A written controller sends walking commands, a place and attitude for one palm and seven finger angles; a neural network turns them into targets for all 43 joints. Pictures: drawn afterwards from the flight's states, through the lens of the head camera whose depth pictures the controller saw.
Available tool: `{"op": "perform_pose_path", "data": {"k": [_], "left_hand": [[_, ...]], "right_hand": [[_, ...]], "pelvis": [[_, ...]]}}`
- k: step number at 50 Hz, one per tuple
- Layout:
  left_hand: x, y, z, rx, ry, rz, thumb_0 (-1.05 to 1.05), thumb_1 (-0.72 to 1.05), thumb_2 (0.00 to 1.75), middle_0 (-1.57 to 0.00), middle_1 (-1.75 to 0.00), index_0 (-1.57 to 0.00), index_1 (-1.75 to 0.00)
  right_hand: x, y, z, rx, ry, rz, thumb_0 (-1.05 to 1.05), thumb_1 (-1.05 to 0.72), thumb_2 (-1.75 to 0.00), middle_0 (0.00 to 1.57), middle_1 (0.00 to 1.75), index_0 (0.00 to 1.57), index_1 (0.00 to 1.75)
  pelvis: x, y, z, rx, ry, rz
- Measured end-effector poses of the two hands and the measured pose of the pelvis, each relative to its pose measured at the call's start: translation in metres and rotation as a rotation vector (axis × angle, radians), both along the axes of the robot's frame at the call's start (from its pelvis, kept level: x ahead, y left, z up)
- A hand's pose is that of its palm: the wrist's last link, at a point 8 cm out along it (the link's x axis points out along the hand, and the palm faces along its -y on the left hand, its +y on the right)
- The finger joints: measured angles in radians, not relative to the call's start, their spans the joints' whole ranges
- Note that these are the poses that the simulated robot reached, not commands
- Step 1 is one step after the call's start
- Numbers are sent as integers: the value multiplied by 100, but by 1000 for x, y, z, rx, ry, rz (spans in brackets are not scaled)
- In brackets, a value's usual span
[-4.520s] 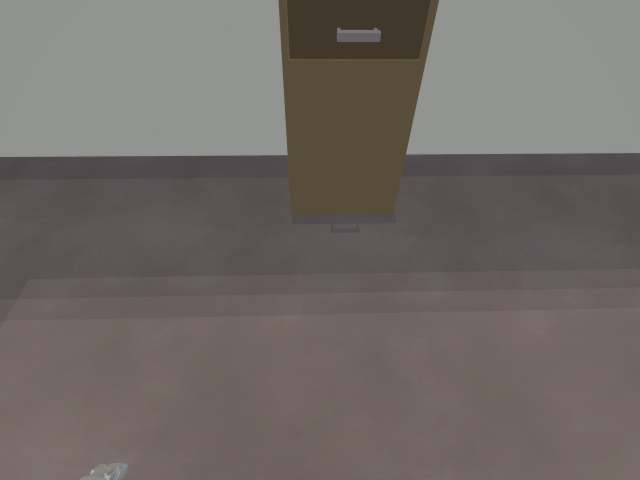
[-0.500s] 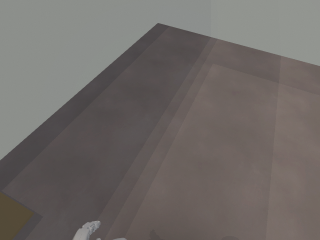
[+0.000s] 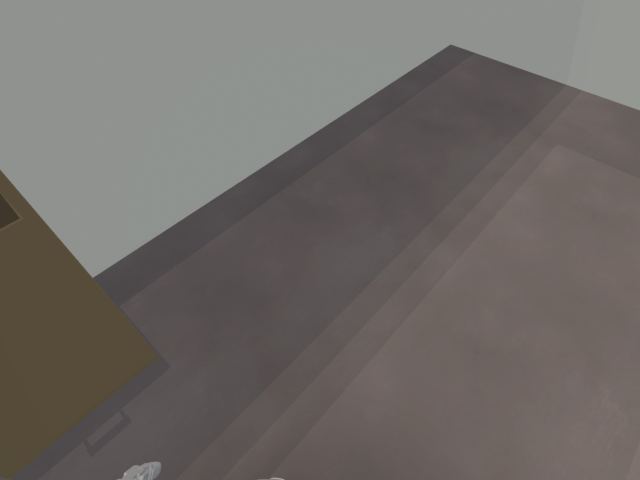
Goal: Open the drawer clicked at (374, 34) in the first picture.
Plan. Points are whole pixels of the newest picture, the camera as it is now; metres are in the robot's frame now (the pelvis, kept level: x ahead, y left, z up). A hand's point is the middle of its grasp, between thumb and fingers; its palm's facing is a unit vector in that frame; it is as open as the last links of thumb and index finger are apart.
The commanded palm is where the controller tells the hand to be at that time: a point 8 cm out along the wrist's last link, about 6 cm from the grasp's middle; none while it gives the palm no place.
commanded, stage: turn to face it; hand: left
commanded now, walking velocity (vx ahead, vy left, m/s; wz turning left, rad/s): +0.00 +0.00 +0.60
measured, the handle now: out of the picture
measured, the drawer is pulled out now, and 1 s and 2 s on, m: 0.00 0.00 0.00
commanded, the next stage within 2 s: take the last steps up to it in 1.14 s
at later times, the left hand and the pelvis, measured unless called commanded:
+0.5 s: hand out of the picture -0.08 +0.23 -0.18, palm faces +0.38 -0.89 -0.26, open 7.4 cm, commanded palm none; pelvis -0.04 +0.01 -0.01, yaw +19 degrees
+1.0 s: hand out of the picture -0.06 +0.19 -0.13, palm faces +0.57 -0.77 -0.29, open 7.3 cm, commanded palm none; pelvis -0.03 -0.03 +0.01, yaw +36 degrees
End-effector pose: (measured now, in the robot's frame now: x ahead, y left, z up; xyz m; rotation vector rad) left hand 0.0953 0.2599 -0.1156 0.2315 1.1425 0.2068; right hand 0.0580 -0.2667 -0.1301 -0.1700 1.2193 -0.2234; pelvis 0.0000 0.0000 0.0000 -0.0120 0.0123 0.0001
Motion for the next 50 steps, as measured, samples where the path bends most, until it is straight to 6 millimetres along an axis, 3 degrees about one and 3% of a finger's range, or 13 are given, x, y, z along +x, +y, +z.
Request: {"op": "perform_pose_path", "data": {"k": [2, 6, 12, 17, 21, 25, 29, 34, 42, 50], "left_hand": [[-13, -9, 1, 13, -24, 17, 0, 91, 90, -20, -30, -20, -30], [-46, -23, 9, 9, -10, 82, 0, 90, 90, -20, -30, -20, -30], [-86, -32, 7, -17, 28, 161, 0, 90, 90, -20, -30, -21, -30], [-127, -23, -5, -46, 66, 251, 0, 90, 90, -20, -30, -21, -30], [-167, -2, -27, -70, 110, 341, 0, 90, 90, -20, -30, -21, -30], [-194, 15, -31, -65, 169, 405, 0, 90, 90, -20, -30, -21, -30], [-196, 25, -19, -52, 138, 438, 0, 91, 90, -20, -30, -20, -30], [-181, 28, -6, -23, 58, 461, 0, 91, 90, -20, -30, -20, -30], [-155, 3, 9, 43, -70, 484, 0, 91, 90, -20, -30, -20, -30], [-188, -39, 20, 23, -45, 579, 0, 90, 90, -20, -30, -21, -30]], "right_hand": [[8, -9, -8, 12, -11, 25, 1, -90, -90, 21, 30, 20, 30], [24, -16, -4, 25, -13, 96, 1, -90, -90, 20, 30, 20, 30], [45, -8, 4, 33, -10, 195, 1, -91, -90, 20, 30, 20, 30], [68, 17, 7, 16, -1, 305, 1, -91, -90, 20, 30, 20, 30], [90, 48, 8, -14, -53, 399, 1, -90, -90, 20, 30, 20, 30], [95, 70, 16, -23, -90, 446, 1, -90, -90, 20, 30, 20, 30], [89, 79, 20, -24, -69, 474, 1, -90, -90, 21, 30, 20, 30], [81, 78, 14, -5, -22, 501, 1, -90, -90, 21, 30, 21, 30], [85, 54, -17, 41, 39, 533, 1, -90, -90, 21, 30, 21, 30], [102, 51, -11, 49, 67, 617, 1, -90, -90, 20, 30, 20, 30]], "pelvis": [[-5, -9, -5, 10, -4, 28], [-11, -18, 2, 23, -20, 90], [-17, -22, 8, 50, -26, 181], [-25, -13, 5, 46, -14, 249], [-32, 4, -8, 21, -1, 307], [-38, 11, -6, 16, -3, 336], [-40, 14, 3, 2, -3, 379], [-41, 9, 6, 3, -3, 436], [-33, -18, -5, 27, -1, 533], [-32, -30, 7, 60, -18, 636]]}}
